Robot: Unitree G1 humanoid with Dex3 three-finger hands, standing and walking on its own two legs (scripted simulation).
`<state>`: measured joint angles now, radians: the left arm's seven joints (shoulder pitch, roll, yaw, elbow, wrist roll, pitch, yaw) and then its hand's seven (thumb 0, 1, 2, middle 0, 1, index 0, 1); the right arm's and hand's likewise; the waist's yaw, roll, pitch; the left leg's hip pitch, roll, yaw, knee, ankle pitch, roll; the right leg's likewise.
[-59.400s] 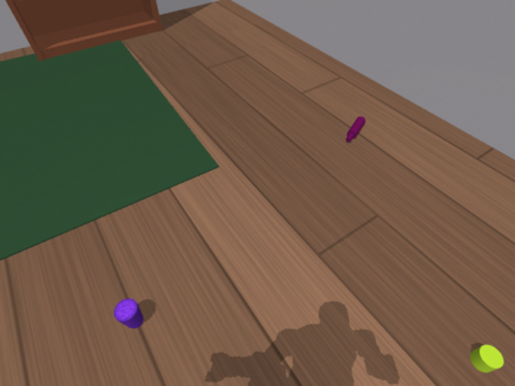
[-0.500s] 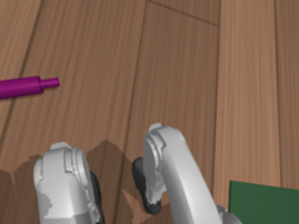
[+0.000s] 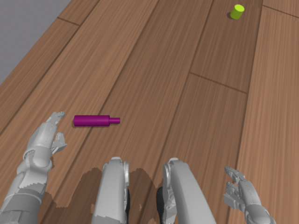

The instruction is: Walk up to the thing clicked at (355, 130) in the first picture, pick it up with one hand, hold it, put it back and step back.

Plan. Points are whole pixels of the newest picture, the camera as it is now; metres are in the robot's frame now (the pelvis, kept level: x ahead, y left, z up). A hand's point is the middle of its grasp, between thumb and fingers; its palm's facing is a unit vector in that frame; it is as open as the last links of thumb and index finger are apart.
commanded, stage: home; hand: left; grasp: from above
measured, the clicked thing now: (97, 120) +0.53 +0.24 -0.49
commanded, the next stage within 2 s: none
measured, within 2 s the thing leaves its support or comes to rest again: neither
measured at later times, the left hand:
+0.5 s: hand (46, 164) +0.25 +0.20 +0.09, palm faces +0.10 -0.97 -0.22, open 7.4 cm
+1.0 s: hand (31, 178) +0.23 +0.19 +0.15, palm faces +0.12 -0.97 -0.19, open 7.4 cm
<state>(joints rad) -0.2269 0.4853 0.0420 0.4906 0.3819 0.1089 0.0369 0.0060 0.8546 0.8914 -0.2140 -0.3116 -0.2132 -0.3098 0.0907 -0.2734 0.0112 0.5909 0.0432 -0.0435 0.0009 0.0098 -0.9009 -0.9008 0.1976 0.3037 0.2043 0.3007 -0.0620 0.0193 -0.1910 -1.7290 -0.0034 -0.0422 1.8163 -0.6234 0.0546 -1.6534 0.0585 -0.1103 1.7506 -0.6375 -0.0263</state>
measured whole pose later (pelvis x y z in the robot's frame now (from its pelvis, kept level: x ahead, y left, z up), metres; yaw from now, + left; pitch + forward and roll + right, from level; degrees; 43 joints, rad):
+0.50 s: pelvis +0.06 +0.00 +0.17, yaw +4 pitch +16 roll -4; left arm 0.32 0.26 0.05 0.06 -0.07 0.38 0.07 0.01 0.90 0.90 -0.20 -0.30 -0.20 -0.30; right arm 0.28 -0.22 0.07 0.54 0.05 -0.14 -0.16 0.01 -0.90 -0.90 0.20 0.30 0.21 0.30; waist -0.08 0.04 -0.17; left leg -0.92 -0.01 -0.05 1.15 -0.51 0.04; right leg -0.84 0.07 -0.07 1.07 -0.51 -0.03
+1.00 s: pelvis +0.09 +0.00 +0.20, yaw +5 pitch +10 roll -3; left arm 0.49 0.24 0.01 -0.10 -0.05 0.44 0.02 0.01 0.91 0.90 -0.20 -0.30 -0.20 -0.30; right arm 0.28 -0.23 0.05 0.51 0.02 -0.22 -0.18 0.02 -0.90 -0.90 0.20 0.30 0.21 0.30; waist -0.03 0.04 -0.16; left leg -0.67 -0.03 -0.05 0.99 -0.48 0.04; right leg -0.60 0.05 -0.06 0.90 -0.49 -0.03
